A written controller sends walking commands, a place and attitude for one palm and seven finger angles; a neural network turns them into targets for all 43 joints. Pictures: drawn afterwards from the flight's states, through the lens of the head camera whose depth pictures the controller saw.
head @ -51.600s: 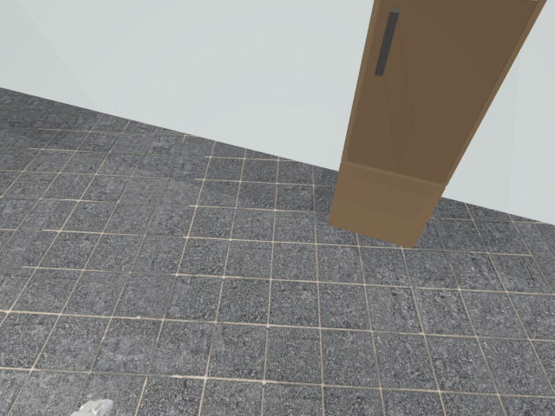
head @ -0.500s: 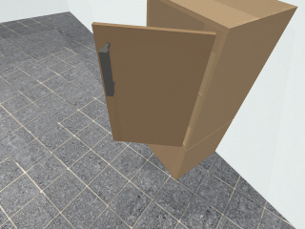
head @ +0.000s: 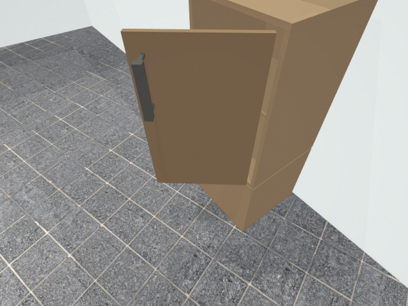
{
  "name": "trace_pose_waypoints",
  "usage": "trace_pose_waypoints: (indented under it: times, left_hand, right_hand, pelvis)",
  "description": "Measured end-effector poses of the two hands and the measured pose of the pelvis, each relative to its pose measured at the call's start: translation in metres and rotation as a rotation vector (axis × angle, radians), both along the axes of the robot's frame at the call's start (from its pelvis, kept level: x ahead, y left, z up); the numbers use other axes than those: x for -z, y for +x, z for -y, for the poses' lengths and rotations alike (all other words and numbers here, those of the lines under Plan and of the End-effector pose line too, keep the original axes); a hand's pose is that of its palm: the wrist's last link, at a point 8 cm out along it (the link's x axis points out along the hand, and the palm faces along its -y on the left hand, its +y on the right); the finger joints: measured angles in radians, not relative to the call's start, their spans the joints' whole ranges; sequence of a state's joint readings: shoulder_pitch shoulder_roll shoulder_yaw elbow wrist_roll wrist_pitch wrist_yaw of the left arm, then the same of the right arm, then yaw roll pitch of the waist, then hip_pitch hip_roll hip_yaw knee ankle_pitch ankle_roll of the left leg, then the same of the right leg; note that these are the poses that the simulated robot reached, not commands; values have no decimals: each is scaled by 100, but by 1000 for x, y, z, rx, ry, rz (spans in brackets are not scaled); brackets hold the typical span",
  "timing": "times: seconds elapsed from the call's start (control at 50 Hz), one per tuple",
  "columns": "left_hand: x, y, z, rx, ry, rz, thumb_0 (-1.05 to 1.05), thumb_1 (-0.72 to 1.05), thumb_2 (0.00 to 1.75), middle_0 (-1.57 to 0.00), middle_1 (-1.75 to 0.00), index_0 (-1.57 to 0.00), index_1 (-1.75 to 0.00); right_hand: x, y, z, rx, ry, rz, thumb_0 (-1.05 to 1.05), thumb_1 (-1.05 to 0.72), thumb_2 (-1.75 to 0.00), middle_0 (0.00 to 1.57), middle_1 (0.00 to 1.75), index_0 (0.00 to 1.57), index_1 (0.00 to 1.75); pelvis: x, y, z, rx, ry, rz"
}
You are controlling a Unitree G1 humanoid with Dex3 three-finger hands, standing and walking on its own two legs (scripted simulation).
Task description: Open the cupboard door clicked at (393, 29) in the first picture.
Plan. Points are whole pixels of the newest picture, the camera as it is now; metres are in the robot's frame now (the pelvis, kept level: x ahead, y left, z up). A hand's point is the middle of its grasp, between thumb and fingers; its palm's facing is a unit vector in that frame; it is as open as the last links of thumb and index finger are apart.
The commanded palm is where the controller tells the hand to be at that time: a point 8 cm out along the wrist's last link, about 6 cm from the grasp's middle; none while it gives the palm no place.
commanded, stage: come to a stop and stand still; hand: left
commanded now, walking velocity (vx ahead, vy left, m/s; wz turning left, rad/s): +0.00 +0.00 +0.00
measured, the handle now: (145, 88) +0.60 +0.19 +0.12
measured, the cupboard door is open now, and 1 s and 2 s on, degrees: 50 50 50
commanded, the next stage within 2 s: look again from close up in 0.24 s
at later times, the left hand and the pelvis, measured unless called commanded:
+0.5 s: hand out of the picture +0.04 +0.17 -0.17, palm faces -0.01 -0.98 -0.20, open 7.3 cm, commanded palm none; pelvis +0.02 -0.01 +0.01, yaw +0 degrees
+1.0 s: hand out of the picture +0.13 +0.18 -0.14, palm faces +0.13 -0.96 -0.24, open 7.4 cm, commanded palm +0.15 +0.22 -0.06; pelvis +0.06 -0.03 +0.01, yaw +0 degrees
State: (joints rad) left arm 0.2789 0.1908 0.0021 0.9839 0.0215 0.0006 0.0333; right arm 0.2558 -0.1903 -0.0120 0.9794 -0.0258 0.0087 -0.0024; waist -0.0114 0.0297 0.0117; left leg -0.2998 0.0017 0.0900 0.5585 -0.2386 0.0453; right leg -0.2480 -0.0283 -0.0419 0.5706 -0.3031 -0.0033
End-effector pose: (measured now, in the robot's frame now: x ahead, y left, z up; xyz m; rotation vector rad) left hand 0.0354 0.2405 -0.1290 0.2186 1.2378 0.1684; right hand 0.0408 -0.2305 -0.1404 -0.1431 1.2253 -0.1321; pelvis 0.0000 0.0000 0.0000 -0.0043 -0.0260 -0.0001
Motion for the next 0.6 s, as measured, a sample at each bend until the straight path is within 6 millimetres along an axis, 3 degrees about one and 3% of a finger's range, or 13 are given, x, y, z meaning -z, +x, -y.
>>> trace_pose_waypoints:
  times: [0.16, 0.28, 0.42, 0.6]
  left_hand:
    - [-3, -14, -3, -5, 0, -42, 1, 91, 90, -20, -30, -20, -30]
    - [0, -23, 6, -9, -24, -100, 1, 91, 90, -20, -30, -20, -30]
    - [4, -15, 17, -13, -49, -122, 1, 91, 90, -20, -30, -20, -30]
    - [5, 16, 24, -5, -51, -88, 1, 91, 90, -20, -30, -20, -30]
  right_hand:
    - [0, -23, -2, -12, 11, -78, 0, -92, -90, 20, 29, 20, 30]
    - [-2, -27, 4, -6, 2, -115, 1, -91, -90, 20, 29, 20, 30]
    - [-7, -11, 15, -8, -23, -117, 1, -91, -90, 20, 29, 20, 30]
    - [-11, 25, 25, -20, -41, -72, 0, -91, -90, 20, 29, 20, 30]
  pelvis:
    - [-4, -2, 0, 1, 10, -19]
    - [-6, 5, 4, 4, 13, -27]
    - [-7, 17, 10, 5, 13, -29]
    - [-8, 34, 18, 7, 15, -26]
